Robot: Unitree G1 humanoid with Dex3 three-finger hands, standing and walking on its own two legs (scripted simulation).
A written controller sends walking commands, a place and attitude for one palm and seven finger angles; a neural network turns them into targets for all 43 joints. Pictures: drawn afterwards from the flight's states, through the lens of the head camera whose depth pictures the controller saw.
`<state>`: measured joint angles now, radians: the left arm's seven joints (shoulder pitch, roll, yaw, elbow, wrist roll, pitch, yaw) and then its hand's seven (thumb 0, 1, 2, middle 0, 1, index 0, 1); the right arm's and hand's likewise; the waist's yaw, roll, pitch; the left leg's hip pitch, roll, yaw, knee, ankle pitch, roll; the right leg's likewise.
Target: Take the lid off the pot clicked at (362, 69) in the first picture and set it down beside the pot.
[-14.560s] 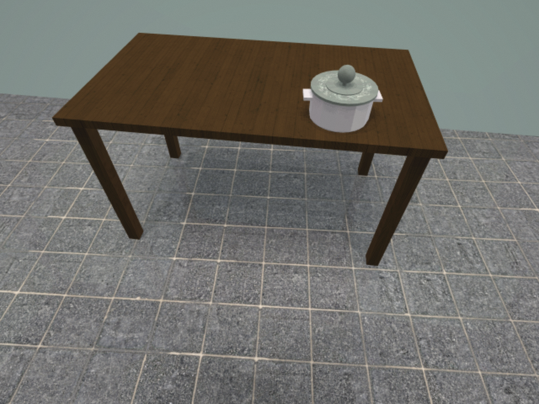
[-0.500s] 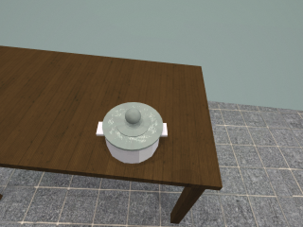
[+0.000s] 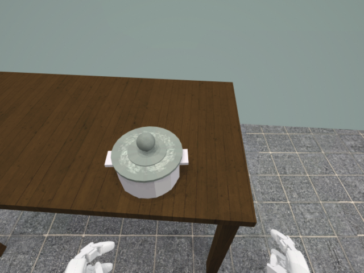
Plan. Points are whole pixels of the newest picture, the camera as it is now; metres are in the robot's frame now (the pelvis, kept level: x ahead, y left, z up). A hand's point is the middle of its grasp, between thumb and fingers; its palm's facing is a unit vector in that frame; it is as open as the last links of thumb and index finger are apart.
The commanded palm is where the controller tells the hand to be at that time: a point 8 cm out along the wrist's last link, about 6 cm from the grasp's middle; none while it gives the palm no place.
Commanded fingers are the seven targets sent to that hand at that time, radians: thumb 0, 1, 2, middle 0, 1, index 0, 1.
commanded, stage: lift the closed hand beside the body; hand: left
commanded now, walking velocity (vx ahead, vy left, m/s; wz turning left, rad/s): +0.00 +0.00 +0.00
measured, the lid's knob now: (145, 141) +0.44 +0.12 +0.04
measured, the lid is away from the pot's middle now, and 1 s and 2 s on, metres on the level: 0.00 0.00 0.00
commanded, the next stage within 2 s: raise the hand higher, near the body in 0.30 s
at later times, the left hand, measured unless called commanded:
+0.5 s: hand out of the picture +0.14 +0.19 -0.04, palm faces +0.27 -0.89 -0.37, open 3.1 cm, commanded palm +0.10 +0.24 +0.00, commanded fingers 0.00 0.90 0.90 -1.30 -1.50 -1.30 -1.50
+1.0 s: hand (71, 245) +0.17 +0.22 +0.05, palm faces +0.31 -0.87 -0.39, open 3.1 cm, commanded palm +0.12 +0.25 +0.08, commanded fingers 0.00 0.90 0.90 -1.30 -1.50 -1.30 -1.50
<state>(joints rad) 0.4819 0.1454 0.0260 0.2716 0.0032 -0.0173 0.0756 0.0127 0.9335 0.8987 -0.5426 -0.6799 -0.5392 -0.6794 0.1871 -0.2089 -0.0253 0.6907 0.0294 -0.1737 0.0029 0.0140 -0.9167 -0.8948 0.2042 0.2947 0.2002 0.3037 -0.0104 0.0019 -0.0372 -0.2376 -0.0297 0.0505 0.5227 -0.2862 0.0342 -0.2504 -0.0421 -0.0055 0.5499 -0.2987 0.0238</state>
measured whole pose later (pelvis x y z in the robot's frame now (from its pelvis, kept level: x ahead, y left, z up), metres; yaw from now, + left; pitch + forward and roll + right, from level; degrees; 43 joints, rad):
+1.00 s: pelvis +0.03 -0.02 +0.00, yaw +2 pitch -1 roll +0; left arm 0.65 0.26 0.15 -0.25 -0.01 -0.04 0.07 0.01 0.90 0.90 -1.29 -1.50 -1.29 -1.50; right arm 0.16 -0.19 0.00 0.61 0.01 -0.14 -0.08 0.02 -0.92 -0.91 0.21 0.30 0.20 0.30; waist 0.07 0.05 -0.01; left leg -0.16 -0.01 0.00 0.49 -0.31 0.01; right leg -0.15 -0.02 -0.06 0.48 -0.32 0.00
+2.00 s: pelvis +0.00 -0.01 +0.01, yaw +2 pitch +1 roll -1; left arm 0.24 0.64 0.08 -0.26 0.74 -0.04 -0.25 0.00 0.08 1.20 -0.96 -0.53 -0.95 -0.53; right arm 0.12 -0.29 0.00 0.57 0.03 0.10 -0.02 0.01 -0.91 -0.90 0.20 0.29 0.20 0.30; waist 0.06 0.13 0.02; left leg -0.22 -0.01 0.01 0.43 -0.22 0.02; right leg -0.19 -0.02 -0.05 0.39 -0.21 0.01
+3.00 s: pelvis +0.01 +0.00 +0.01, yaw +2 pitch +2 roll +0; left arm -0.25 0.63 -0.13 -0.03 0.81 0.10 -0.33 0.00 -0.29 1.35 -0.81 -0.08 -0.81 -0.08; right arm 0.10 -0.27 0.05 0.58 0.05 0.12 0.02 0.01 -0.91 -0.90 0.20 0.29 0.20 0.30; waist 0.03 0.11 0.01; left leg -0.22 -0.03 0.00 0.41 -0.22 0.03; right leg -0.21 -0.04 -0.05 0.42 -0.24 0.02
